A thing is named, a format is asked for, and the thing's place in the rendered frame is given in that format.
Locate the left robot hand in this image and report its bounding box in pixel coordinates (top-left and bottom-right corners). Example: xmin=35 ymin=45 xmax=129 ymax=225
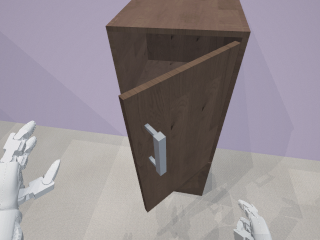
xmin=0 ymin=120 xmax=61 ymax=210

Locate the cupboard door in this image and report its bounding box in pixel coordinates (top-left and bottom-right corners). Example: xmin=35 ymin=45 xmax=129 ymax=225
xmin=118 ymin=41 xmax=241 ymax=212

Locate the robot left forearm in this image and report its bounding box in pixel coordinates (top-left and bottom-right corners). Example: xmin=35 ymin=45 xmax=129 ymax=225
xmin=0 ymin=208 xmax=24 ymax=240

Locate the handle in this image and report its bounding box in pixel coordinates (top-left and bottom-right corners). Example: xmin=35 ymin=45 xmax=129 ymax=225
xmin=144 ymin=123 xmax=167 ymax=176

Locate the right robot hand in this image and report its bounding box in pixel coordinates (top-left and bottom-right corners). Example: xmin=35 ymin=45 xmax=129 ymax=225
xmin=233 ymin=199 xmax=272 ymax=240

